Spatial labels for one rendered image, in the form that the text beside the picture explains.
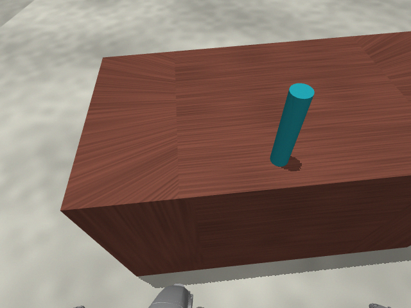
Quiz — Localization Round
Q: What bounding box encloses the can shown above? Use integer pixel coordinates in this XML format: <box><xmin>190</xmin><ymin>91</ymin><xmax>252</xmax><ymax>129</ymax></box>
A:
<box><xmin>270</xmin><ymin>83</ymin><xmax>315</xmax><ymax>167</ymax></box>

